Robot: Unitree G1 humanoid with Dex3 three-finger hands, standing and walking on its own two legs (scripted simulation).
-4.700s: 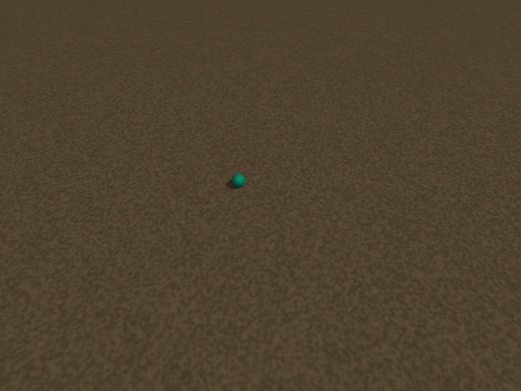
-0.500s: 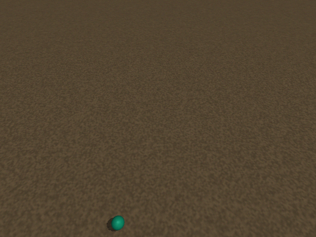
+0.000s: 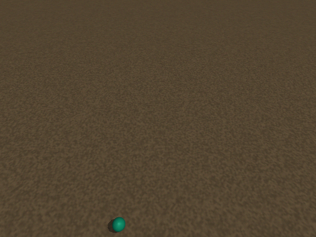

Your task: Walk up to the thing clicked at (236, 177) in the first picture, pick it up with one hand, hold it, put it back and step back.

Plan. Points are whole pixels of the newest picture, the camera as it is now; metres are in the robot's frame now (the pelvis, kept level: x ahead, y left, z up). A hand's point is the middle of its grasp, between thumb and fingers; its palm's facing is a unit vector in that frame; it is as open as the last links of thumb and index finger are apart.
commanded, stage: walk up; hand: left
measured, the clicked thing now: (118, 224) +0.37 +0.24 -0.74
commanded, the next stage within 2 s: stand in 0.26 s
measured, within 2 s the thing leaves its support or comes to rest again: neither
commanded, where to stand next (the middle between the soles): +0.03 -0.01 m, yaw +1 degrees
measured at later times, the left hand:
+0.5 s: hand out of the picture +0.08 +0.26 -0.16, palm faces -0.01 -0.94 -0.34, open 7.4 cm
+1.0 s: hand out of the picture +0.06 +0.26 -0.16, palm faces -0.02 -0.94 -0.34, open 7.4 cm
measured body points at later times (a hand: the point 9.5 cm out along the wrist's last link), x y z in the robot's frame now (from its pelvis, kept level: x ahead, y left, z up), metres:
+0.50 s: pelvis +0.00 +0.01 +0.00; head +0.01 +0.01 +0.45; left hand +0.08 +0.31 -0.13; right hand +0.09 -0.29 -0.13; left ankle +0.01 +0.13 -0.75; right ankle -0.01 -0.13 -0.75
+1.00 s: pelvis -0.01 +0.01 +0.00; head +0.00 +0.01 +0.45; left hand +0.06 +0.31 -0.13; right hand +0.07 -0.29 -0.13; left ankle +0.01 +0.13 -0.75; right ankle -0.01 -0.13 -0.75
